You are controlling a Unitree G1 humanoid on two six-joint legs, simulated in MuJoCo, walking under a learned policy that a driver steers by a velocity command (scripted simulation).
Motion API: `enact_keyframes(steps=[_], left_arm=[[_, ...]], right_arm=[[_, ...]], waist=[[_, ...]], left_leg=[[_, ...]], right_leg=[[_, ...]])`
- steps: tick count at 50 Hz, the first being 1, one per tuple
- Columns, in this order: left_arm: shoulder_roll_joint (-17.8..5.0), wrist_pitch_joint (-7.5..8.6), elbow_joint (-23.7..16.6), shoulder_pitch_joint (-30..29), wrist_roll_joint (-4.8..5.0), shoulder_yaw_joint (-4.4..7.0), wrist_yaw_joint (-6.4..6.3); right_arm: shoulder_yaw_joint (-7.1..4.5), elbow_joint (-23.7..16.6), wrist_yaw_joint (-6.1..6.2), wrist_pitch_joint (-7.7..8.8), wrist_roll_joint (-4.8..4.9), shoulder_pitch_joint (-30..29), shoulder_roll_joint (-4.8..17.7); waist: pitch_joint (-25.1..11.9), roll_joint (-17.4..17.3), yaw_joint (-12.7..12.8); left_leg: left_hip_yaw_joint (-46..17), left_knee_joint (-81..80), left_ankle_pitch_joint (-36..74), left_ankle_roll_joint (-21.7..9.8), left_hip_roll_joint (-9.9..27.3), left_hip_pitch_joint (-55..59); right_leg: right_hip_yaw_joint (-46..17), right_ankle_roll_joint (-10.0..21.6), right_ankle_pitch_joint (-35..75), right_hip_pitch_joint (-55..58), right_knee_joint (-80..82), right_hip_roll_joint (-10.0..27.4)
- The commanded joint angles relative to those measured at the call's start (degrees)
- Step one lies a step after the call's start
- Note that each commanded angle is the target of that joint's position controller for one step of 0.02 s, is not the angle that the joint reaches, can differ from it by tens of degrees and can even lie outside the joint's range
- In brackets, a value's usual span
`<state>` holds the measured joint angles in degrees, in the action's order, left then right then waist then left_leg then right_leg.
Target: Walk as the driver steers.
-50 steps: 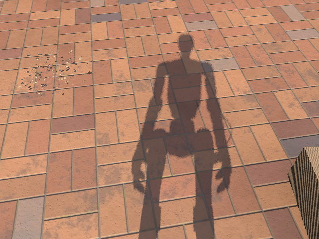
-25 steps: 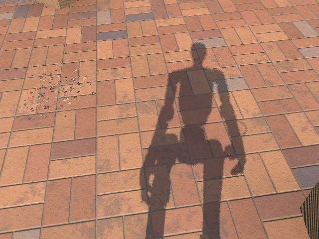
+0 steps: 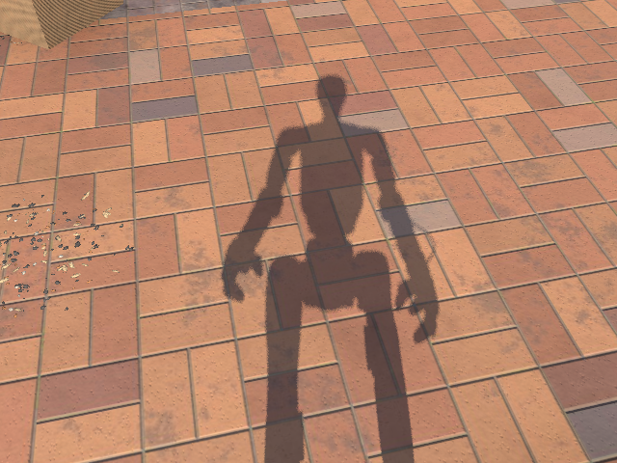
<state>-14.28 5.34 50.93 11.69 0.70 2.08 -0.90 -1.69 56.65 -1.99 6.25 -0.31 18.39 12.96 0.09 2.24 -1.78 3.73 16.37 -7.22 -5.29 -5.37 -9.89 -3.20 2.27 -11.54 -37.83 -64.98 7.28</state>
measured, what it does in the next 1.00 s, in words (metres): walks ahead: right foot, then left foot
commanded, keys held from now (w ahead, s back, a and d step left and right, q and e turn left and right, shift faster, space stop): w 1.00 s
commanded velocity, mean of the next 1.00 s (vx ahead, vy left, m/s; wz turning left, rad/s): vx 0.50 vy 0.00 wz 0.00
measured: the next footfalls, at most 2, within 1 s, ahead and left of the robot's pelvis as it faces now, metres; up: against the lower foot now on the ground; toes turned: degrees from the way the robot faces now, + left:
right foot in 0.30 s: +0.34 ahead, -0.17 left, +0.00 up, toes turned -2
left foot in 0.86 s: +0.65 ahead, +0.08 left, +0.00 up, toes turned +3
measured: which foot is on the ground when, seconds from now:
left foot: down 0.00-0.32, up 0.34-0.84, down 0.86-1.00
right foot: up 0.00-0.28, down 0.30-0.88, up 0.90-1.00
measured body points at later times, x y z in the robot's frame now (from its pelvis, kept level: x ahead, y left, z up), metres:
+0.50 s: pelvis +0.28 -0.08 +0.00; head +0.29 -0.10 +0.45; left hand +0.33 +0.18 -0.12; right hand +0.37 -0.35 -0.13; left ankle +0.28 +0.08 -0.66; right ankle +0.29 -0.16 -0.74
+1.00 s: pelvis +0.55 -0.01 -0.01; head +0.58 +0.00 +0.44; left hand +0.59 +0.26 -0.15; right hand +0.66 -0.27 -0.13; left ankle +0.61 +0.07 -0.74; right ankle +0.47 -0.17 -0.65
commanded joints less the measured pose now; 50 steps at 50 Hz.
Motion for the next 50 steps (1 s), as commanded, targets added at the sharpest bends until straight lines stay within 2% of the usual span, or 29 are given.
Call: enact_keyframes(steps=[1,5,8,10,12,13,14,15,16,17,18,19,20,21,23,26,32,36,38,40,41,42,43,44,45,46,47,48,50], left_arm=[[-2.54,-0.22,-2.44,1.89,-0.70,0.72,-0.37],[-1.62,0.43,-4.82,-7.38,-0.16,0.33,0.35],[-1.89,0.60,-6.45,-12.38,0.43,0.12,1.30],[-2.54,0.96,-7.66,-14.25,0.58,0.17,2.08],[-3.83,1.48,-7.91,-12.67,0.58,0.60,2.65],[-4.96,1.71,-7.19,-9.25,0.52,1.21,2.71],[-7.16,1.84,-4.75,-1.29,0.43,2.54,2.51],[-11.63,1.93,-1.97,10.56,-0.03,4.08,2.04],[-17.41,1.35,-0.56,17.01,-0.86,5.48,2.03],[-12.46,1.37,-0.53,17.14,-0.59,4.10,2.20],[-9.32,1.48,-1.54,11.67,-0.29,3.03,2.24],[-7.59,1.39,-2.65,6.67,-0.23,2.40,2.22],[-5.87,1.37,-3.12,2.98,-0.60,1.87,2.47],[-4.11,1.55,-3.17,1.31,-0.90,1.30,2.63],[-4.56,1.73,-1.91,2.34,-0.95,1.49,2.80],[-6.65,1.72,-0.05,5.60,-1.01,2.12,2.01],[-7.52,0.85,1.99,10.35,-0.37,2.14,0.72],[-7.87,0.10,4.16,13.98,0.07,2.38,0.51],[-8.38,-0.46,4.72,14.10,0.30,2.73,0.21],[-8.88,-0.96,4.77,12.99,0.39,2.99,0.10],[-9.45,-1.21,4.55,11.76,0.33,3.13,0.08],[-8.80,-1.56,4.26,10.62,0.13,2.85,0.11],[-7.21,-1.57,3.20,10.33,-0.52,2.06,0.14],[-0.43,-0.42,2.55,17.11,-0.77,0.02,0.86],[-1.80,1.22,3.56,16.50,0.10,0.14,1.20],[-6.92,2.12,1.90,11.00,1.70,1.53,1.40],[-7.56,2.36,0.70,6.79,1.94,1.65,1.11],[-7.10,2.03,0.38,4.65,1.16,1.97,0.62],[-4.75,0.30,0.90,6.88,0.39,2.27,0.17]], right_arm=[[-1.22,-3.18,1.13,1.00,0.10,-2.35,7.62],[-1.50,-2.19,1.96,0.25,1.02,2.25,9.23],[-1.68,-0.89,1.99,-0.38,1.48,5.40,9.70],[-1.84,-0.27,2.09,-0.96,1.53,6.39,9.76],[-2.19,-0.20,2.22,-1.58,1.56,5.78,10.47],[-2.26,-0.46,2.25,-1.90,1.51,4.57,10.85],[-1.89,-0.80,2.23,-2.21,1.19,3.66,9.95],[-0.84,-2.22,2.20,-2.16,0.30,3.14,7.63],[1.13,-3.04,1.76,-0.85,0.32,9.01,0.91],[0.53,-2.17,1.47,0.70,1.37,8.57,4.16],[-0.65,-3.65,1.20,1.56,2.68,3.87,8.73],[-0.78,-4.58,1.45,1.74,2.61,0.22,9.02],[-1.10,-4.96,1.81,1.41,1.88,-1.92,8.46],[-1.53,-4.89,2.05,0.61,1.43,-1.59,7.88],[-1.37,-4.26,2.27,-0.79,1.36,0.37,5.22],[-1.73,-5.91,2.53,-1.45,0.81,-4.01,5.23],[-1.31,-9.45,1.73,-1.00,1.10,-16.62,3.76],[-0.97,-11.69,0.60,-0.57,1.61,-22.69,3.96],[-0.98,-12.85,-0.18,-0.16,1.62,-24.05,4.38],[-1.45,-12.55,-0.66,0.09,1.46,-21.67,5.61],[-2.14,-11.67,-0.60,0.19,1.42,-17.99,6.92],[-3.43,-9.11,-0.33,0.19,1.35,-9.82,9.01],[-4.81,-6.27,0.19,0.11,0.95,1.11,12.64],[-6.24,-4.80,0.51,-0.28,-0.03,8.48,18.47],[-4.84,-4.69,0.38,-0.41,0.44,8.38,14.38],[-3.88,-5.38,0.41,-0.27,0.98,3.27,11.30],[-3.20,-6.76,0.47,-0.27,0.98,-2.11,9.16],[-2.61,-7.26,0.22,-0.20,0.56,-5.95,7.26],[-2.00,-6.80,-0.17,0.15,-0.24,-7.81,5.27]], waist=[[3.11,-4.28,2.68],[3.11,-4.40,-0.70],[4.15,-4.97,-2.62],[4.65,-5.26,-2.70],[3.73,-6.08,-1.06],[1.91,-6.63,1.25],[-2.68,-6.00,5.13],[-11.36,-1.99,9.50],[-18.51,12.68,7.90],[-21.24,12.46,8.39],[-12.95,8.64,7.18],[-8.65,3.93,5.46],[-4.84,0.84,3.82],[-3.28,1.34,1.92],[-2.05,2.33,0.48],[0.19,0.79,0.73],[3.10,1.17,4.27],[5.30,1.23,5.99],[5.52,1.23,5.47],[3.59,2.27,3.70],[1.17,3.27,1.45],[-3.49,2.88,-2.73],[-11.17,-0.01,-6.74],[-20.13,-14.06,-4.93],[-23.88,-16.12,-5.20],[-14.66,-12.83,-4.48],[-8.91,-8.46,-2.77],[-4.65,-5.17,-0.90],[-2.51,-7.24,2.36]], left_leg=[[-11.84,-11.62,4.16,-9.82,16.02,-6.03],[-9.05,-10.60,4.88,-7.25,15.12,-1.16],[-9.44,-8.67,3.29,-6.95,16.92,4.14],[-10.28,-6.38,3.40,-6.42,18.81,8.29],[-11.04,-3.12,6.69,-5.49,20.12,10.73],[-10.30,0.84,13.94,-4.66,19.55,10.72],[-7.86,10.22,23.01,-3.31,16.58,9.37],[-4.42,26.93,18.75,-1.16,13.00,0.14],[-0.93,49.22,-5.84,3.29,2.79,-24.25],[-9.67,58.77,-23.42,2.63,3.00,-31.88],[-10.35,61.30,-20.02,1.41,6.51,-36.35],[-8.81,59.31,-14.59,1.12,9.80,-34.67],[-8.10,55.19,-10.74,1.38,11.70,-32.21],[-8.33,51.79,-8.22,1.55,13.33,-28.74],[-7.30,49.00,-6.00,2.32,13.55,-25.89],[-6.96,42.33,0.21,3.67,13.97,-30.83],[-4.53,22.72,13.97,4.14,11.82,-30.24],[-4.19,16.51,12.09,3.19,10.71,-31.29],[-4.29,14.56,8.43,1.94,10.34,-31.23],[-3.05,13.07,4.57,0.61,8.78,-25.88],[-1.46,12.69,3.17,-0.30,6.90,-19.42],[0.20,11.84,3.55,-1.69,4.82,-8.35],[-5.81,13.96,5.18,-4.60,10.27,9.31],[-32.13,10.64,-2.64,-14.00,25.33,32.60],[-46.52,1.84,-7.00,-15.47,28.35,34.54],[-38.33,1.03,-8.44,-12.00,26.34,27.12],[-29.96,-0.17,-5.22,-9.84,24.20,17.71],[-24.16,-2.30,-1.09,-8.62,21.80,8.89],[-17.84,-6.05,1.88,-7.39,18.48,0.05]], right_leg=[[-0.10,-1.54,9.22,-1.11,8.33,2.38],[2.17,-2.01,17.56,0.93,24.76,-0.29],[2.67,-1.98,16.03,1.00,30.46,-1.42],[2.42,-0.80,12.29,0.60,33.24,-1.89],[3.00,0.83,7.70,4.15,35.59,-2.90],[4.33,1.83,6.18,9.57,36.79,-4.39],[5.69,3.33,5.88,19.90,37.92,-6.27],[-1.89,6.94,7.04,37.21,36.54,0.57],[-27.54,15.64,-1.31,58.58,41.39,13.85],[-39.58,16.91,-5.08,60.02,47.85,16.08],[-31.32,14.02,-4.51,53.16,48.17,14.39],[-22.95,12.17,-0.33,45.04,49.20,11.93],[-17.69,11.11,4.24,37.38,51.34,9.61],[-13.42,9.95,6.91,32.77,53.26,7.29],[-9.29,10.39,11.73,28.91,55.68,5.62],[-5.75,11.04,17.20,29.76,57.32,5.46],[-0.66,8.95,14.17,31.98,59.06,3.49],[-0.75,8.81,13.62,38.68,57.18,5.97],[-1.19,8.29,16.10,42.11,54.99,7.77],[-0.82,7.29,23.41,43.82,51.33,8.13],[-0.05,6.60,32.72,43.48,47.11,7.45],[2.04,5.31,40.22,41.36,37.76,4.75],[4.19,3.38,32.87,31.29,22.81,1.65],[5.84,-1.08,5.16,6.99,-1.08,-8.31],[-3.11,-0.61,-20.67,-1.01,-10.46,-10.33],[-3.78,0.59,-18.15,-6.25,-13.71,-6.60],[-1.81,1.14,-12.47,-5.67,-11.50,-3.19],[-0.72,0.98,-8.20,-3.05,-7.59,-1.00],[-0.97,0.85,-3.93,3.79,-2.56,1.30]])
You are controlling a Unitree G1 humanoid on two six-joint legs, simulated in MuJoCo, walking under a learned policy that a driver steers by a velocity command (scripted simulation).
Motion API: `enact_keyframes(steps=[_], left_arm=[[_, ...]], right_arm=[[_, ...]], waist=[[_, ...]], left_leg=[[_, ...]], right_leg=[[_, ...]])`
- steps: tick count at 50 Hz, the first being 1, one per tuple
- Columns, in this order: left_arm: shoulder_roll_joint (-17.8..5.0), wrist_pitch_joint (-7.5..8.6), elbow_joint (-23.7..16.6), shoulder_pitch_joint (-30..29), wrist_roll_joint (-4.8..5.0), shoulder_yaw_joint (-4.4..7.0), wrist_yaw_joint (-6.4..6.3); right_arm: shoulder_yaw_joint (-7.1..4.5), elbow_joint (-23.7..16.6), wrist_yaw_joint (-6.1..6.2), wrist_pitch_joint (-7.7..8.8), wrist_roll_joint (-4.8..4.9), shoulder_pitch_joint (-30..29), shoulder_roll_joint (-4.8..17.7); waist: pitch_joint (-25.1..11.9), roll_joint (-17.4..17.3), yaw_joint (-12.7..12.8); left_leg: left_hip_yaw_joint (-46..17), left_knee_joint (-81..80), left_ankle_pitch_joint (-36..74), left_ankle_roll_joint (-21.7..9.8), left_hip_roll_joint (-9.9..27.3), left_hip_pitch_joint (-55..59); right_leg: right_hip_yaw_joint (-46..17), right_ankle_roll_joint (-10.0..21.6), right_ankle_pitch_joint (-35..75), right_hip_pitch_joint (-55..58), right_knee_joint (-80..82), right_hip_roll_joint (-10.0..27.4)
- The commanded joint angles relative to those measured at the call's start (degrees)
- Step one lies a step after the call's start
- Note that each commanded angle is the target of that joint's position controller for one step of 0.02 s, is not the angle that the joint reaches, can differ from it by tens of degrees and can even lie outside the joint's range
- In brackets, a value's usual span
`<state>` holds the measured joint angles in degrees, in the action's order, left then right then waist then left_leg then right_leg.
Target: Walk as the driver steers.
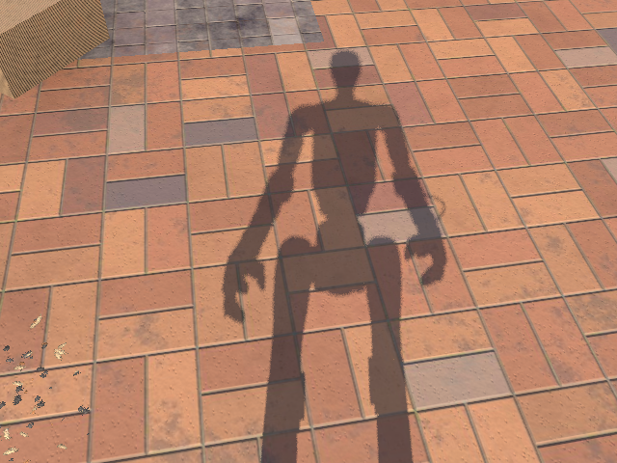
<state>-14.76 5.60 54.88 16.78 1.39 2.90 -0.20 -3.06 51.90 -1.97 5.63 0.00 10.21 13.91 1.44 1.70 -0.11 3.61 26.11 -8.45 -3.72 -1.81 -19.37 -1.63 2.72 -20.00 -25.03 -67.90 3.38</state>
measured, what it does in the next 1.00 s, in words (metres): walks ahead: right foot, then left foot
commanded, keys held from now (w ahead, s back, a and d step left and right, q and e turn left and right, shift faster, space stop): w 0.66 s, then w+q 0.34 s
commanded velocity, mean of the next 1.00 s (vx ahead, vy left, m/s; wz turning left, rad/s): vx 0.50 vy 0.00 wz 0.10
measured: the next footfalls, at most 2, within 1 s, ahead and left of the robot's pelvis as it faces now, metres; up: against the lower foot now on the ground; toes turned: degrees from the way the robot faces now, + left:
right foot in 0.42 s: +0.41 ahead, -0.15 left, +0.00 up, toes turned -3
left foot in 1.00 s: +0.70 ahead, +0.10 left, +0.00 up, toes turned +11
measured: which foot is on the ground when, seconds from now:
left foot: down 0.00-0.44, up 0.46-0.98, down 1.00-1.00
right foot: up 0.00-0.40, down 0.42-0.98, up 1.00-1.00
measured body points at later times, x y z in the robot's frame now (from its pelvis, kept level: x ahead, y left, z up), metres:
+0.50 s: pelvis +0.28 -0.06 -0.01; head +0.31 -0.07 +0.44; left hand +0.45 +0.19 -0.12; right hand +0.27 -0.32 -0.16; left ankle +0.11 +0.08 -0.66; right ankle +0.37 -0.15 -0.74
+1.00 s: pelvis +0.56 -0.01 -0.02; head +0.58 +0.00 +0.43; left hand +0.51 +0.26 -0.16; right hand +0.77 -0.23 -0.12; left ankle +0.67 +0.09 -0.74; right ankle +0.37 -0.15 -0.73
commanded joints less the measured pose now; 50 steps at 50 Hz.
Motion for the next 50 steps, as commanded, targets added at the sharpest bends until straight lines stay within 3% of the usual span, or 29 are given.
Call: enact_keyframes(steps=[1,4,6,10,15,18,19,20,21,22,23,24,25,26,28,30,33,39,42,45,47,48,49,50], left_arm=[[-2.94,-0.59,-2.77,2.73,-0.39,1.34,-0.61],[-3.28,-1.29,-4.55,-1.71,-0.90,1.71,-0.91],[-3.10,-1.15,-5.91,-5.98,-1.18,1.78,-0.79],[-1.73,-0.66,-7.95,-13.70,-0.84,1.19,0.06],[-1.86,-0.07,-10.82,-21.31,-0.21,0.57,1.65],[-3.39,0.50,-11.44,-20.21,-0.08,0.89,2.51],[-4.63,0.64,-10.71,-16.97,-0.16,1.46,2.52],[-6.42,0.70,-8.58,-9.92,-0.37,2.55,2.32],[-9.72,0.67,-5.50,0.69,-0.70,4.00,1.86],[-15.72,0.44,-4.07,9.19,-1.85,5.39,1.39],[-13.27,0.20,-3.35,10.26,-1.15,4.49,1.67],[-9.45,0.39,-4.18,5.81,-0.79,3.19,1.63],[-7.13,0.37,-5.43,0.74,-0.95,2.46,1.48],[-5.56,0.45,-5.90,-3.30,-1.34,1.84,1.71],[-3.40,0.83,-5.65,-5.93,-2.02,1.11,2.08],[-4.42,1.16,-4.48,-4.26,-1.80,1.35,1.93],[-6.50,1.07,-3.09,-1.44,-1.74,1.81,0.85],[-7.23,0.78,-0.85,2.23,-1.57,1.88,-0.35],[-7.43,0.17,0.69,4.46,-1.33,2.15,-0.53],[-8.11,-0.82,1.12,4.19,-0.91,2.59,-0.85],[-9.74,-1.46,0.32,2.15,-0.70,3.06,-1.21],[-10.47,-2.00,-0.17,1.14,-0.75,3.26,-1.45],[-9.98,-2.49,-0.86,0.54,-0.83,2.96,-1.71],[-8.84,-2.16,-2.57,1.14,-1.78,2.22,-1.87]], right_arm=[[-0.77,-1.42,-0.17,0.94,-0.46,1.21,4.73],[-1.34,0.15,0.83,1.12,-0.38,4.25,7.25],[-1.33,0.94,1.54,0.75,-0.20,6.33,7.53],[-1.24,2.17,2.18,0.28,0.39,9.67,8.07],[-1.61,4.72,2.43,-0.83,0.84,14.30,8.71],[-2.16,5.15,2.76,-1.58,1.07,13.56,9.63],[-2.33,4.88,2.79,-1.79,1.10,12.29,10.16],[-2.19,4.54,2.78,-2.07,1.13,10.81,9.86],[-1.48,3.77,2.74,-2.13,0.68,10.43,8.17],[0.19,2.52,2.34,-1.31,-0.15,15.68,2.79],[0.86,3.44,1.90,0.25,0.69,16.96,1.37],[-0.69,2.46,1.56,1.31,2.09,11.99,7.33],[-0.89,1.14,1.60,1.71,2.77,7.25,8.26],[-1.06,0.91,1.97,1.48,2.24,5.11,7.57],[-1.53,1.52,2.46,-0.18,1.28,6.65,5.72],[-1.47,1.76,2.66,-1.31,1.05,7.46,3.86],[-1.82,-0.40,2.81,-1.65,0.39,1.42,4.38],[-1.02,-3.07,1.31,-1.50,1.13,-7.82,2.69],[-0.69,-5.22,0.47,-1.54,1.39,-11.73,2.65],[-0.63,-7.41,-0.68,-1.43,1.40,-13.59,3.06],[-1.39,-7.96,-1.23,-1.47,1.25,-10.94,4.69],[-2.37,-7.13,-1.33,-1.58,1.15,-5.92,6.30],[-4.11,-4.69,-1.11,-1.71,1.25,3.27,9.12],[-6.04,-3.04,-0.07,-2.06,1.18,13.09,14.73]], waist=[[-3.36,-6.67,1.20],[-0.83,-5.09,1.02],[-0.10,-4.59,-0.02],[1.40,-4.93,-2.41],[3.90,-4.86,-4.71],[2.80,-6.06,-2.71],[0.72,-6.85,-0.64],[-3.41,-6.66,3.25],[-10.50,-4.78,7.33],[-20.09,7.18,6.75],[-25.27,14.43,6.32],[-17.72,9.55,6.35],[-11.23,6.01,5.18],[-6.54,1.80,3.25],[-3.61,2.97,-0.07],[-2.41,2.61,-0.99],[-0.07,1.14,-0.19],[1.99,1.40,2.74],[3.71,0.88,4.10],[4.13,1.33,3.81],[1.33,3.20,1.53],[-2.13,3.87,-1.47],[-7.07,2.34,-5.90],[-13.50,-5.37,-8.97]], left_leg=[[-15.93,-17.03,4.89,-9.51,14.39,7.77],[-12.70,-19.22,9.65,-10.34,14.32,7.96],[-11.21,-19.54,11.25,-9.65,14.01,10.20],[-7.71,-20.01,10.01,-7.76,12.46,12.38],[-7.93,-16.95,10.08,-7.64,15.59,21.00],[-8.31,-12.57,17.40,-6.40,17.46,24.59],[-7.62,-9.01,25.82,-5.69,17.00,24.48],[-5.60,-0.99,34.56,-4.48,14.73,22.95],[-3.26,12.15,32.06,-2.63,11.46,15.32],[-0.46,35.16,9.09,1.15,3.72,-6.09],[-7.08,47.21,-23.59,2.07,-1.74,-18.19],[-10.35,52.03,-21.92,0.77,2.35,-23.86],[-8.71,50.94,-16.73,-0.05,5.50,-24.40],[-7.50,46.93,-12.00,0.06,7.94,-21.94],[-7.78,41.05,-7.33,0.30,10.36,-15.33],[-7.03,37.87,-5.40,1.08,10.70,-14.45],[-6.86,29.01,2.34,2.67,10.99,-20.14],[-4.92,13.33,15.64,2.12,8.43,-19.63],[-5.07,9.77,13.60,0.94,7.44,-22.19],[-3.46,7.79,7.46,-0.77,6.55,-22.43],[0.25,7.86,1.67,-2.54,3.50,-15.33],[2.31,7.69,-0.02,-3.69,1.01,-7.86],[2.88,5.23,1.95,-5.49,-1.72,4.83],[-12.58,4.19,2.66,-9.75,7.57,23.09]], right_leg=[[-2.04,0.10,5.33,-8.02,1.65,5.37],[-1.67,-1.42,11.78,-12.94,8.62,5.95],[-1.46,-2.12,17.66,-15.93,15.13,5.83],[0.55,-2.15,26.39,-14.26,28.22,3.69],[1.24,-1.21,23.11,-15.92,35.98,2.10],[1.95,0.94,17.07,-11.72,38.57,0.71],[3.33,1.89,15.58,-5.98,39.19,-0.94],[5.09,3.27,16.16,4.10,40.38,-3.03],[2.20,5.68,17.90,20.40,38.70,-0.53],[-20.43,13.41,14.90,43.79,39.40,14.59],[-40.67,18.05,7.85,50.06,49.46,20.58],[-34.66,14.79,4.15,44.03,50.52,18.34],[-25.83,12.46,6.60,35.33,51.52,16.12],[-19.49,11.19,10.91,26.25,53.77,13.65],[-12.71,9.73,14.70,17.01,57.47,10.24],[-9.55,10.68,18.23,14.20,59.72,9.52],[-7.00,10.98,21.36,15.63,61.54,9.53],[1.90,7.78,20.97,19.84,63.06,8.66],[4.33,7.24,22.63,26.39,61.62,10.83],[6.27,6.01,28.81,31.75,57.56,12.89],[8.39,4.66,46.75,32.53,50.69,12.90],[9.96,3.68,56.25,31.77,42.94,12.07],[11.86,1.89,58.32,27.54,30.76,9.43],[12.67,-0.69,40.83,12.39,11.50,6.55]])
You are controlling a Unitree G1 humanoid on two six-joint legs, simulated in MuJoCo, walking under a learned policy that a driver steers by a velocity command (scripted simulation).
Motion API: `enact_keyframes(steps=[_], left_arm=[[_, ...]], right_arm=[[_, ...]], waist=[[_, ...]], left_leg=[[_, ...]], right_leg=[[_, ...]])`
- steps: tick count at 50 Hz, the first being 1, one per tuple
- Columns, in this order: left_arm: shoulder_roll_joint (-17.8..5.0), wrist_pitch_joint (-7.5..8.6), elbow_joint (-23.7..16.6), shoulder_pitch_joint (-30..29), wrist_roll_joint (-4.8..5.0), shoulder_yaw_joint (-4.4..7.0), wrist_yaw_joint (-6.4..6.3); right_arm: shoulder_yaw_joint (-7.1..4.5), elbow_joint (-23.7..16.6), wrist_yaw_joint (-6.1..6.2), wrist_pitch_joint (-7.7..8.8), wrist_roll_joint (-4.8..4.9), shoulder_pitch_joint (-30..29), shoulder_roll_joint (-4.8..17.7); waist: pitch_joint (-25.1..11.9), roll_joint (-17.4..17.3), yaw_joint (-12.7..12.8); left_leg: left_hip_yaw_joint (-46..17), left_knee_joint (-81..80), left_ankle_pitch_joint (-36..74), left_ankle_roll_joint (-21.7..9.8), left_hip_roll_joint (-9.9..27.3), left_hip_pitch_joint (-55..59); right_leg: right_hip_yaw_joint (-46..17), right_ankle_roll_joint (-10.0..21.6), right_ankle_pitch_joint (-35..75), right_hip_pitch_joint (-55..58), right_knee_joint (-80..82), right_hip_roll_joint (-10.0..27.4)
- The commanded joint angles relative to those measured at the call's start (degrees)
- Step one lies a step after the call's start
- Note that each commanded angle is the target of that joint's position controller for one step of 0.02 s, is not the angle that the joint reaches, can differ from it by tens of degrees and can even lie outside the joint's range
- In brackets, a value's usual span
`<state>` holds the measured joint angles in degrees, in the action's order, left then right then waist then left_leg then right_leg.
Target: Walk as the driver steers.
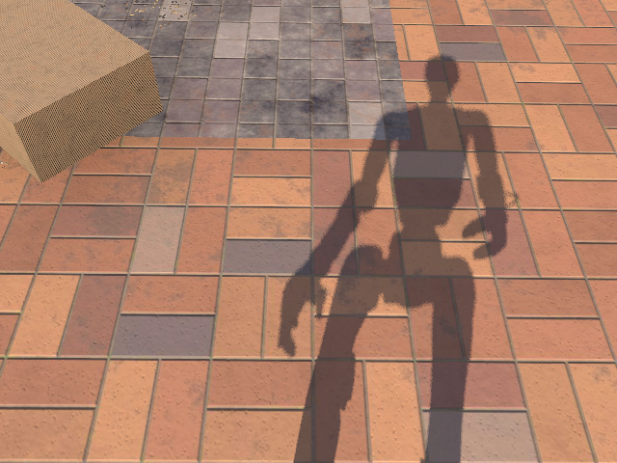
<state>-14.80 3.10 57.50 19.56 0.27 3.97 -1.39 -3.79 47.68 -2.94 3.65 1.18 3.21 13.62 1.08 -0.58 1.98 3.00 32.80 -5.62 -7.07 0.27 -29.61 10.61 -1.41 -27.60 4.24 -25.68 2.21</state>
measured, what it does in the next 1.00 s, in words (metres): walks ahead, turning right: right foot, then left foot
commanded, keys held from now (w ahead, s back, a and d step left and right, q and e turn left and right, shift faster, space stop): w+q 0.04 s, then w+e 0.96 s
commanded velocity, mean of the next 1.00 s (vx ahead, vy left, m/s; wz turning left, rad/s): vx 0.50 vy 0.00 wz -0.31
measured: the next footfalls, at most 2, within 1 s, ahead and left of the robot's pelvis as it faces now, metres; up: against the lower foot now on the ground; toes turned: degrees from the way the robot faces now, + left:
right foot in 0.56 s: +0.48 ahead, -0.11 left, +0.00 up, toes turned -9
left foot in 1.00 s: +0.79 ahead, +0.03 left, +0.00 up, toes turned -27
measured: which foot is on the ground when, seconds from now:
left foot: down 0.00-0.54, up 0.56-0.98, down 1.00-1.00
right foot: up 0.00-0.54, down 0.56-1.00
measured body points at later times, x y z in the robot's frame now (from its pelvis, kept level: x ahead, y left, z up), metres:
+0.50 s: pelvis +0.29 +0.01 +0.01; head +0.32 +0.01 +0.46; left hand +0.48 +0.23 -0.10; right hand +0.29 -0.27 -0.12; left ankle +0.12 +0.09 -0.72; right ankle +0.45 -0.12 -0.70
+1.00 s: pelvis +0.59 -0.03 +0.01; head +0.62 -0.04 +0.46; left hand +0.74 +0.23 -0.10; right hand +0.72 -0.34 -0.06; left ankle +0.76 +0.04 -0.72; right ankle +0.45 -0.10 -0.72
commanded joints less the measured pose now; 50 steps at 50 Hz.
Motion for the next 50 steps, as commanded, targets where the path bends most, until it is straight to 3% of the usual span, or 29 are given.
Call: enact_keyframes(steps=[1,2,3,4,5,6,8,11,15,17,22,25,26,27,28,29,30,31,32,33,34,36,39,41,45,48,49,50], left_arm=[[0.09,2.39,-7.32,3.56,-1.93,-1.71,0.71],[-5.27,4.90,-7.70,-1.98,0.64,-0.66,1.67],[-7.34,6.04,-8.19,-5.31,2.65,-0.10,2.11],[-7.36,6.24,-7.94,-6.81,2.35,-0.09,1.76],[-7.56,5.69,-7.26,-7.55,1.35,0.51,1.32],[-7.35,4.64,-6.79,-6.30,1.10,0.85,1.28],[-5.01,2.71,-6.21,-4.42,0.92,0.71,1.15],[-4.40,1.31,-7.53,-8.03,0.50,0.70,0.70],[-3.69,1.79,-9.04,-12.91,0.76,0.61,1.50],[-2.80,1.98,-10.27,-16.38,0.93,0.14,2.09],[-2.08,2.14,-13.95,-21.88,1.07,-0.61,4.02],[-4.11,2.01,-15.25,-19.20,0.94,0.23,5.16],[-5.75,1.78,-14.70,-14.82,0.89,1.04,5.22],[-8.62,1.68,-13.01,-6.41,0.98,2.47,4.95],[-13.22,1.26,-11.65,3.02,0.45,4.15,3.97],[-17.12,1.28,-11.62,4.48,0.99,4.91,3.53],[-12.85,1.26,-11.71,5.93,0.78,3.61,3.15],[-10.10,1.37,-12.31,3.36,0.55,2.96,2.77],[-8.49,1.55,-13.45,-0.79,0.60,2.45,2.78],[-6.99,1.57,-14.51,-4.40,0.50,1.97,2.88],[-6.09,1.59,-15.47,-6.28,0.00,1.51,2.69],[-7.22,1.43,-16.53,-7.74,0.25,1.72,2.27],[-10.21,1.22,-16.90,-6.06,0.58,2.65,1.18],[-10.52,0.71,-16.83,-4.34,0.98,2.87,0.77],[-9.75,-0.14,-16.08,-0.28,1.38,2.76,0.73],[-9.40,-0.49,-16.63,-0.62,1.08,2.72,0.44],[-8.53,-0.56,-17.11,-1.42,0.92,2.44,0.41],[-6.33,-0.35,-17.84,-1.92,0.59,1.64,0.51]], right_arm=[[-5.51,1.05,0.86,0.30,0.43,20.50,18.82],[-4.14,0.91,1.00,0.48,0.02,22.35,13.84],[-3.35,0.86,1.33,0.78,-0.38,19.35,10.57],[-2.59,-0.64,1.41,1.00,-0.51,14.48,8.53],[-1.78,-1.59,1.39,1.07,-0.97,10.34,6.25],[-1.10,-1.93,1.46,1.27,-1.72,8.64,4.64],[-1.25,-1.03,1.54,1.87,-1.75,9.27,5.84],[-1.70,0.56,2.28,2.64,-1.83,11.64,7.93],[-1.31,1.41,3.16,2.74,-1.91,12.31,7.83],[-1.23,2.21,3.47,2.79,-1.79,13.48,8.17],[-1.34,4.54,4.02,1.08,-1.46,16.68,8.43],[-1.83,3.44,4.96,-0.44,-1.23,14.56,10.64],[-1.97,2.95,5.35,-0.95,-1.30,13.82,11.46],[-1.97,2.39,5.57,-1.30,-1.24,12.38,11.97],[-1.55,1.00,5.70,-0.74,-1.38,11.72,11.71],[1.30,-0.64,3.88,1.19,-2.97,18.61,2.43],[0.71,-1.23,2.72,3.85,-0.95,14.04,6.51],[0.07,-3.36,2.07,5.37,1.09,8.49,9.16],[0.23,-4.00,2.19,5.95,0.84,6.54,8.88],[-0.28,-3.81,2.57,5.79,-0.55,5.85,9.03],[-0.73,-3.99,2.77,5.03,-1.33,6.76,9.32],[-0.76,-4.45,3.08,3.54,-1.77,8.76,8.02],[0.04,-6.53,3.55,2.58,-2.22,3.80,5.91],[0.50,-7.70,3.36,2.68,-2.09,-0.49,4.88],[0.08,-10.01,2.76,3.17,-0.77,-5.08,6.50],[-1.00,-10.08,2.24,4.14,-0.51,-3.02,9.04],[-1.52,-9.10,2.29,4.46,-0.66,0.66,9.68],[-2.33,-8.15,2.60,4.77,-1.42,6.52,11.49]], waist=[[-19.17,-15.60,-4.95],[-21.15,-10.07,-8.56],[-13.68,-7.64,-8.42],[-9.98,-1.33,-6.36],[-6.59,0.83,-4.34],[-5.70,-0.31,-2.44],[-4.18,-1.96,-1.09],[-0.95,-1.27,-1.75],[0.31,-1.94,-3.63],[1.42,-1.85,-5.12],[3.41,-1.59,-6.65],[-0.35,-4.58,-3.46],[-3.14,-6.02,-0.85],[-7.34,-5.49,3.72],[-13.32,-0.29,8.02],[-19.39,13.96,2.02],[-23.32,10.13,5.24],[-15.41,7.46,5.86],[-10.24,1.44,3.43],[-6.05,-1.80,0.89],[-4.92,-1.18,-1.25],[-3.23,0.70,-3.47],[-1.60,2.53,-2.31],[-1.65,3.89,-0.27],[-2.56,5.86,2.00],[-2.95,7.69,-0.15],[-3.84,8.02,-2.34],[-7.74,7.08,-5.27]], left_leg=[[-44.54,-10.43,-9.42,-17.42,18.54,51.63],[-48.72,-15.86,-13.57,-16.22,18.58,53.62],[-38.72,-15.73,-8.87,-13.00,17.44,47.67],[-31.04,-16.01,-2.66,-10.70,15.61,38.58],[-24.86,-17.17,3.88,-9.26,13.90,29.80],[-21.30,-18.86,7.05,-8.57,12.63,24.61],[-16.83,-21.82,10.17,-8.36,11.95,19.97],[-10.77,-24.39,14.61,-7.14,11.30,19.72],[-2.91,-25.64,14.72,-2.84,8.59,21.67],[-0.90,-26.58,13.94,-1.42,8.96,23.51],[1.83,-22.01,24.11,-0.77,12.92,36.82],[3.93,-11.89,50.10,0.24,14.04,40.30],[4.55,-5.27,57.98,0.80,13.96,39.80],[5.78,5.75,57.75,2.06,12.53,35.90],[6.11,22.89,41.70,4.00,10.04,22.72],[1.79,44.22,-17.43,7.99,-3.18,-5.29],[-9.33,51.22,-26.32,6.80,-3.94,-13.66],[-10.47,49.17,-21.61,5.37,-0.15,-18.40],[-9.76,43.61,-17.39,4.94,2.39,-16.46],[-8.73,38.38,-15.75,5.59,3.79,-12.89],[-8.76,35.86,-14.88,6.28,4.84,-8.55],[-7.67,29.53,-14.58,8.23,5.67,-5.59],[-5.19,16.52,-5.10,10.75,4.33,-2.82],[-4.61,6.85,4.54,11.03,2.20,0.73],[-6.20,-2.07,8.91,10.61,-0.16,3.52],[-7.31,-5.30,3.08,8.37,-0.21,6.81],[-6.64,-7.20,2.45,7.05,-0.21,11.53],[-8.74,-6.98,1.48,4.79,3.07,21.09]], right_leg=[[-6.35,0.20,-3.24,-41.66,-49.08,-5.42],[-16.38,1.78,-4.54,-48.52,-54.63,-3.76],[-15.60,3.37,0.36,-52.05,-53.90,-0.21],[-14.86,3.93,5.57,-48.88,-49.84,3.01],[-14.22,3.61,8.31,-44.83,-45.39,5.15],[-14.70,3.54,9.87,-40.55,-43.35,6.65],[-14.22,2.88,11.70,-38.26,-39.99,7.52],[-14.27,1.81,20.02,-43.61,-33.19,7.50],[-13.76,2.65,34.60,-43.30,-19.19,4.67],[-12.30,3.21,38.23,-42.48,-13.67,3.40],[-9.93,4.92,31.96,-47.75,-7.58,1.34],[-4.88,7.45,21.97,-41.11,-8.02,-2.85],[-3.71,8.67,19.15,-35.13,-8.53,-4.80],[-4.05,10.60,21.72,-23.39,-5.14,-6.41],[-15.84,14.43,23.48,-5.44,-3.08,0.40],[-46.79,26.08,17.81,17.28,-0.83,15.16],[-56.55,26.87,14.30,21.93,5.95,16.65],[-47.66,23.51,16.26,16.78,7.15,14.69],[-41.09,21.51,20.90,7.54,7.96,12.42],[-36.60,20.41,26.91,-1.60,9.24,10.44],[-33.93,20.32,30.46,-7.52,10.76,8.93],[-31.12,20.28,32.90,-14.37,12.70,7.55],[-25.42,18.34,34.11,-21.45,13.52,4.14],[-23.12,15.84,30.61,-23.27,12.31,1.51],[-27.96,13.63,23.01,-19.17,8.32,2.85],[-33.68,12.26,19.98,-14.89,2.88,4.83],[-33.87,11.14,20.48,-15.21,-0.20,3.69],[-31.65,9.22,21.31,-17.97,-7.82,1.11]])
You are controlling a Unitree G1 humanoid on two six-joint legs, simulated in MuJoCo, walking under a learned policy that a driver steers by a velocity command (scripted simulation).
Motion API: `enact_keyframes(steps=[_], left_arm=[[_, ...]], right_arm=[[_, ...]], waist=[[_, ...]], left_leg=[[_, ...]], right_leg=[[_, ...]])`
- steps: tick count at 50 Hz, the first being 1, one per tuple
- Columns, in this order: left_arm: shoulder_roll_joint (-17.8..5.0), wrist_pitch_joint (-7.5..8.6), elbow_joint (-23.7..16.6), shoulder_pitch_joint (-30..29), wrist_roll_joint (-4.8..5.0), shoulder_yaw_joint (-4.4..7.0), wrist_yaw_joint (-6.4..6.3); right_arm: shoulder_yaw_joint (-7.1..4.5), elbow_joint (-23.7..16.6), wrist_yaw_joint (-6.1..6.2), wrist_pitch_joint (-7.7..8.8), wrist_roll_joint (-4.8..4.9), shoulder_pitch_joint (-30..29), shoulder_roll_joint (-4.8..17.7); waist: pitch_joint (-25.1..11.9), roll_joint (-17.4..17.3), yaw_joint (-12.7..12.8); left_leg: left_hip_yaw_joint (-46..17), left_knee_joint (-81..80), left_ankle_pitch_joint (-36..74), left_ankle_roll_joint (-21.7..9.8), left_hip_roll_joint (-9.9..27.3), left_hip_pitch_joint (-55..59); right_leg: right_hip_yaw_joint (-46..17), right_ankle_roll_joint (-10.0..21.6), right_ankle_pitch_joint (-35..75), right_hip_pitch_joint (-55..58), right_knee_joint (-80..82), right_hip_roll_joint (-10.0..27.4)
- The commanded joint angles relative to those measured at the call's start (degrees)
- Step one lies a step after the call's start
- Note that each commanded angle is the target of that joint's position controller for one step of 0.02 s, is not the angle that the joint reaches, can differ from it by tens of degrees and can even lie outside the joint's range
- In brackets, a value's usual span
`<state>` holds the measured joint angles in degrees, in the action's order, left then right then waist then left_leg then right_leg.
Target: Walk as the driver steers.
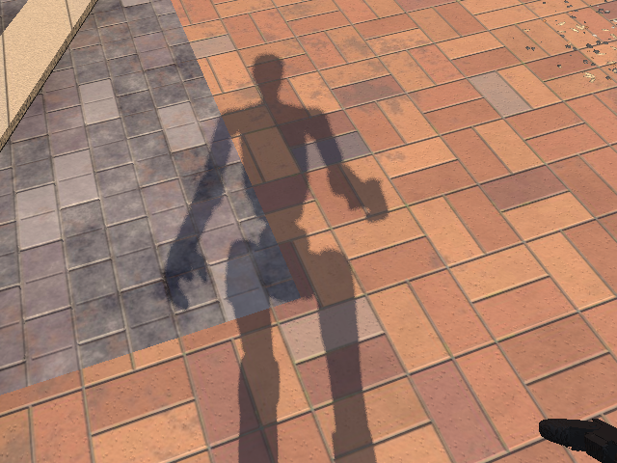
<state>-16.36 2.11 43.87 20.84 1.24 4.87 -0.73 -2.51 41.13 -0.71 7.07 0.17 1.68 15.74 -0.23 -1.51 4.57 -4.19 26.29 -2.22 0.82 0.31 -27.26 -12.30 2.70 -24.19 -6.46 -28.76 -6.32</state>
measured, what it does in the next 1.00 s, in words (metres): walks ahead, turning right: right foot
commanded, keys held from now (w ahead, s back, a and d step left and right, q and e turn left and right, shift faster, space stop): w+e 1.00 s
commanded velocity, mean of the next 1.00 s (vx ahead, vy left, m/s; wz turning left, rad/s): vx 0.50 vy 0.00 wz -0.59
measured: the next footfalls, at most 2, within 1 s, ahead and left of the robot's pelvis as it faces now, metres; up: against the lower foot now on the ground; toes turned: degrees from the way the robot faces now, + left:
right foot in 0.54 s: +0.40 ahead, -0.19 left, +0.00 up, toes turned -21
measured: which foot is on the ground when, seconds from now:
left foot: down 0.00-0.54, up 0.56-1.00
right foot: down 0.00-0.00, up 0.02-0.52, down 0.54-1.00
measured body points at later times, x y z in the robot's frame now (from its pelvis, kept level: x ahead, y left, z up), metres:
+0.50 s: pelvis +0.25 -0.03 +0.00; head +0.29 -0.05 +0.45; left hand +0.55 +0.12 -0.07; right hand +0.18 -0.32 -0.13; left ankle +0.13 +0.13 -0.73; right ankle +0.36 -0.18 -0.71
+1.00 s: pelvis +0.52 -0.14 +0.00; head +0.54 -0.16 +0.45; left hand +0.72 +0.09 -0.10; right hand +0.59 -0.47 -0.07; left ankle +0.71 -0.11 -0.72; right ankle +0.36 -0.17 -0.73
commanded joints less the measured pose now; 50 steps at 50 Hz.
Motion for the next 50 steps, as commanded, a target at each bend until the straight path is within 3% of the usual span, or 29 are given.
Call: enact_keyframes(steps=[1,2,3,4,5,6,8,12,17,20,22,24,25,26,27,28,29,30,31,32,33,35,37,42,44,47,49,50], left_arm=[[-1.12,0.90,-5.37,-2.18,-1.33,-0.56,-0.05],[-0.04,1.53,-7.40,5.48,0.78,-1.08,0.11],[-6.51,1.39,-5.41,4.37,1.25,0.06,-0.11],[-8.88,1.00,-6.21,-1.59,0.73,0.78,-0.03],[-8.01,0.68,-6.68,-4.09,0.15,0.79,-0.07],[-7.25,0.63,-7.37,-5.55,-0.26,0.94,0.12],[-5.24,0.10,-7.78,-4.76,0.51,0.87,0.73],[-3.18,-0.66,-9.97,-7.91,0.11,0.34,0.91],[-1.86,-0.08,-11.55,-14.70,0.05,-0.42,2.37],[-1.43,0.06,-13.34,-19.45,0.18,-0.74,3.43],[-2.14,-0.01,-14.46,-20.76,0.28,-0.49,4.01],[-4.11,-0.29,-14.62,-18.31,-0.08,0.53,4.18],[-5.85,-0.50,-13.68,-13.57,-0.14,1.54,4.06],[-8.54,-0.67,-11.16,-4.13,-0.02,3.22,3.57],[-13.02,-1.24,-8.98,5.14,0.11,5.05,2.34],[-19.31,-0.57,-9.75,2.09,0.36,5.34,2.10],[-14.67,0.30,-11.10,4.59,0.10,3.99,2.43],[-11.62,1.06,-10.10,2.75,-0.32,2.98,2.62],[-10.06,1.37,-10.22,-0.59,-0.07,2.39,2.57],[-8.49,1.36,-10.88,-4.66,-0.33,1.82,2.46],[-7.32,1.40,-11.78,-7.07,-1.01,1.30,2.28],[-7.52,1.68,-11.58,-8.10,-1.00,1.27,1.84],[-8.54,1.81,-10.57,-6.76,-0.79,1.49,1.04],[-9.55,1.09,-8.14,-2.43,-0.05,1.81,-0.10],[-9.86,0.89,-7.05,-0.39,0.22,1.94,-0.13],[-9.08,0.37,-6.17,0.63,0.39,1.79,-0.34],[-8.70,-0.05,-6.31,-0.57,0.25,1.78,-0.42],[-7.04,-0.06,-6.68,-1.10,0.05,1.20,-0.33]], right_arm=[[-4.48,-0.79,0.85,1.34,-1.05,17.06,12.89],[-5.45,1.43,0.33,0.41,-1.35,20.57,16.81],[-4.16,-0.34,0.16,0.21,-0.35,18.06,10.68],[-3.33,-0.87,0.43,-0.21,-0.13,15.87,7.67],[-2.82,-1.19,0.43,-0.56,-0.67,13.25,6.87],[-2.46,-0.75,0.47,-0.84,-0.89,11.58,5.72],[-2.22,-0.12,0.58,-0.60,-0.98,10.83,4.85],[-3.18,1.58,0.68,-0.14,-0.66,12.07,7.24],[-3.59,3.06,1.17,-1.15,-0.40,12.99,9.09],[-3.94,4.31,1.27,-1.92,0.26,15.30,10.52],[-4.31,4.85,1.24,-2.58,0.92,15.80,11.60],[-4.87,4.77,1.54,-3.23,1.47,15.23,13.42],[-5.12,4.67,1.77,-3.66,1.69,14.91,14.20],[-4.85,4.42,2.00,-3.94,1.90,14.10,13.64],[-3.73,3.40,2.12,-3.61,0.47,15.04,10.84],[-1.02,-0.31,1.28,-2.01,-1.61,19.86,2.56],[-1.67,-1.01,0.40,0.16,0.55,13.85,7.67],[-2.23,-2.58,0.00,1.09,2.40,9.06,9.75],[-1.87,-2.42,0.29,1.53,1.57,8.57,9.04],[-2.16,-1.75,0.68,1.44,0.04,8.78,9.19],[-2.55,-1.48,0.66,0.76,-0.44,10.03,9.68],[-2.51,-1.40,0.63,-0.59,-0.85,10.88,8.59],[-2.01,-2.13,0.82,-1.33,-1.33,8.57,6.95],[-0.73,-4.80,0.00,-1.02,-0.73,-2.47,4.31],[-0.90,-5.78,-0.47,-0.64,-0.07,-5.05,5.05],[-1.81,-6.34,-0.97,-0.04,0.23,-5.02,7.15],[-2.60,-5.51,-0.86,0.43,0.33,-0.61,8.09],[-3.41,-4.42,-0.50,0.69,-0.11,4.52,9.32]], waist=[[-14.19,-0.02,-10.81],[-18.75,-21.41,-6.52],[-13.46,-12.37,-8.09],[-7.11,-6.66,-9.51],[-3.89,-2.58,-8.43],[-1.26,-2.72,-7.41],[-0.19,-5.31,-5.87],[0.65,-3.13,-5.81],[2.21,-2.44,-8.04],[3.99,-2.21,-9.61],[4.62,-2.68,-9.20],[2.15,-4.48,-6.60],[-0.81,-5.04,-3.55],[-5.56,-3.73,1.74],[-10.84,2.34,5.39],[-15.48,17.42,-2.79],[-21.81,11.13,2.37],[-13.29,8.59,2.47],[-8.43,4.20,-0.14],[-5.36,2.66,-2.69],[-4.27,3.58,-4.78],[-3.37,3.86,-6.23],[-1.96,3.47,-5.98],[0.14,5.51,-1.62],[0.44,6.07,-0.57],[0.28,7.36,-1.16],[-0.57,9.21,-3.76],[-3.46,8.90,-6.39]], left_leg=[[-12.18,-0.37,-4.93,-6.64,13.69,33.13],[-40.41,-7.23,-20.04,-15.45,24.72,46.35],[-40.51,-9.27,-30.77,-14.09,23.70,43.05],[-30.45,-9.29,-27.95,-11.56,21.27,36.66],[-23.22,-10.06,-19.78,-10.42,18.73,30.03],[-18.22,-11.22,-13.91,-10.34,16.70,25.56],[-10.81,-13.93,-8.30,-9.96,14.31,21.02],[-2.97,-16.55,1.75,-11.89,15.30,21.75],[7.16,-16.67,6.59,-9.87,13.74,23.92],[10.05,-16.08,7.37,-9.01,14.86,26.92],[11.60,-14.09,12.76,-8.18,16.05,29.88],[13.96,-7.14,31.52,-7.06,16.16,31.88],[15.16,0.27,40.28,-6.42,15.65,31.83],[16.85,11.99,41.08,-4.81,13.78,27.49],[16.75,29.64,22.52,-2.27,11.51,12.81],[10.71,49.12,-31.17,0.73,-0.50,-12.27],[-1.23,54.77,-31.59,-0.08,-0.46,-18.35],[-0.90,53.51,-25.76,-1.10,1.93,-22.51],[-0.70,48.34,-20.69,-1.58,4.32,-19.96],[-0.60,43.62,-18.05,-1.09,5.89,-15.87],[-0.98,41.22,-16.30,-0.72,6.95,-11.83],[-0.06,37.16,-14.97,0.81,6.83,-8.89],[0.96,31.56,-10.82,2.44,5.91,-8.77],[1.63,10.46,6.41,3.17,1.61,-3.96],[1.02,6.79,7.59,2.76,0.48,-2.20],[-0.55,2.67,2.56,1.15,-0.18,-0.68],[0.38,0.47,-1.55,-0.76,-0.63,5.06],[0.63,-1.02,-1.22,-2.45,0.17,13.29]], right_leg=[[-2.36,2.57,7.30,-14.87,-21.84,5.12],[3.12,0.13,-11.66,-34.02,-38.08,0.48],[1.26,-0.72,-8.16,-39.87,-45.14,5.12],[2.81,-1.03,-2.64,-41.19,-46.64,6.84],[4.20,-1.38,1.44,-38.84,-45.56,8.76],[4.26,-1.55,4.05,-37.80,-42.98,10.24],[5.49,-1.67,6.22,-34.20,-40.24,12.19],[6.23,-3.02,11.48,-37.41,-33.92,13.24],[9.90,-2.73,24.20,-35.05,-18.69,12.52],[12.77,-1.53,24.26,-33.65,-12.30,11.56],[14.34,0.04,20.46,-32.49,-9.60,10.59],[17.48,2.47,14.43,-26.12,-8.31,7.13],[18.94,4.02,12.57,-19.58,-7.28,4.72],[19.35,6.21,16.72,-6.23,-3.16,2.25],[8.57,9.48,17.80,11.97,-2.47,8.12],[-24.98,19.78,8.92,28.11,3.44,22.59],[-35.17,21.15,1.91,30.15,10.87,25.33],[-26.81,18.33,6.10,24.64,11.64,23.81],[-19.77,16.29,11.48,15.82,11.56,21.16],[-14.63,14.83,17.53,7.79,11.98,18.93],[-11.66,14.39,22.28,2.37,13.20,17.43],[-9.08,14.91,27.50,-3.20,14.94,16.32],[-5.63,14.73,30.34,-6.80,15.57,14.78],[-2.41,10.59,22.94,-9.42,14.19,10.87],[-4.95,10.08,20.22,-8.09,12.81,11.93],[-10.25,9.08,18.11,-2.96,7.93,13.76],[-12.26,7.79,20.12,-1.98,3.91,13.46],[-10.81,6.11,22.85,-3.32,-1.44,10.90]])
